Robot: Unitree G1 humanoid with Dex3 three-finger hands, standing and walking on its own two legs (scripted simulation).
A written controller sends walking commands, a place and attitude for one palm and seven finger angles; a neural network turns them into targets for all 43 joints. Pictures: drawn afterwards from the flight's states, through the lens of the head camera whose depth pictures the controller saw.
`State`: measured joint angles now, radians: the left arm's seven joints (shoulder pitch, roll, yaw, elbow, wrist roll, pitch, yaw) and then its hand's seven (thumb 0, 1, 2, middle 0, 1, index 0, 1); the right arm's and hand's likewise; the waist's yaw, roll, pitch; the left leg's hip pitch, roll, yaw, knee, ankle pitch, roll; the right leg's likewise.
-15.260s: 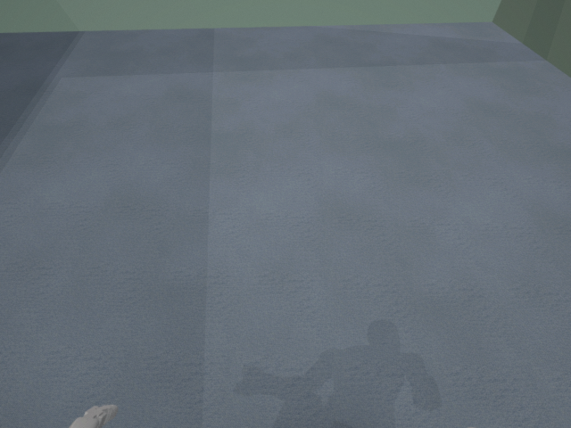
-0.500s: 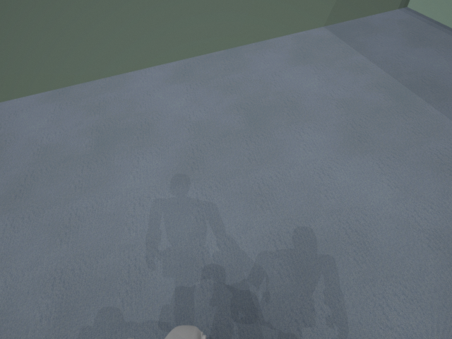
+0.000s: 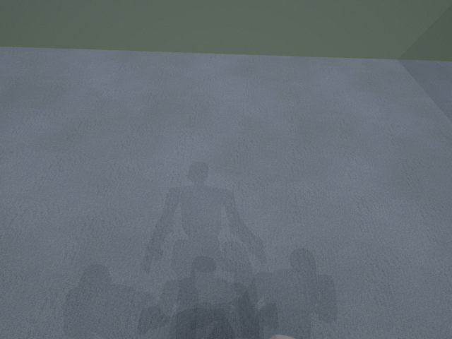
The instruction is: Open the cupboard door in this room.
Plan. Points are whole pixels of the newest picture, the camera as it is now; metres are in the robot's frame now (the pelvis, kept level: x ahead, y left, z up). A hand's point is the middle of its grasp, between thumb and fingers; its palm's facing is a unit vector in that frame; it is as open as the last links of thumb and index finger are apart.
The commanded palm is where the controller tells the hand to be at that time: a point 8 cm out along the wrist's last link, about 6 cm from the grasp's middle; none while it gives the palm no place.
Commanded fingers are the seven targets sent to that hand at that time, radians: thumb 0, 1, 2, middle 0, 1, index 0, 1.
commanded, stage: turn or walk to find it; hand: left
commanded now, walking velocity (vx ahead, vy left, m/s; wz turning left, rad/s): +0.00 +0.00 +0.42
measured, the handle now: out of the picture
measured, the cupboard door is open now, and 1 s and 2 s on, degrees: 0 0 0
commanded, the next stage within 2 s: none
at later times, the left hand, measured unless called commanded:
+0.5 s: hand out of the picture +0.00 +0.14 -0.15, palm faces +0.25 -0.93 -0.27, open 7.3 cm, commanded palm none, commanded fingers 0.00 0.90 0.90 -0.20 -0.30 -0.20 -0.30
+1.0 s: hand out of the picture -0.09 +0.20 -0.17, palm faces +0.45 -0.86 -0.25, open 7.3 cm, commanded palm none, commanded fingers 0.00 0.90 0.90 -0.20 -0.30 -0.20 -0.30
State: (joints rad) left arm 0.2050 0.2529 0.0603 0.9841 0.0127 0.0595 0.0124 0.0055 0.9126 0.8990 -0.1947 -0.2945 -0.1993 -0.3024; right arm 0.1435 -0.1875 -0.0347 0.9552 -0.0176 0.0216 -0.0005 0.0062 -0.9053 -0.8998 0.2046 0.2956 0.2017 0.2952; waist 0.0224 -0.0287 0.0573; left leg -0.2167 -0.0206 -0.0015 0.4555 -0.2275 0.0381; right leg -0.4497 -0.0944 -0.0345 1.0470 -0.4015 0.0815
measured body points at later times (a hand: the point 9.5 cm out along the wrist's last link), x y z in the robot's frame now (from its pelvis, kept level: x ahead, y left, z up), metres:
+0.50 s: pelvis -0.03 -0.06 +0.00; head +0.01 -0.08 +0.45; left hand -0.02 +0.19 -0.13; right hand +0.05 -0.31 -0.17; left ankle -0.10 +0.10 -0.66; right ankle -0.01 -0.15 -0.74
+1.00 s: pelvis -0.07 -0.02 +0.00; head -0.05 +0.00 +0.45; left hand -0.12 +0.25 -0.15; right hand +0.11 -0.20 -0.14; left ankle -0.10 +0.08 -0.74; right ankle -0.02 -0.17 -0.67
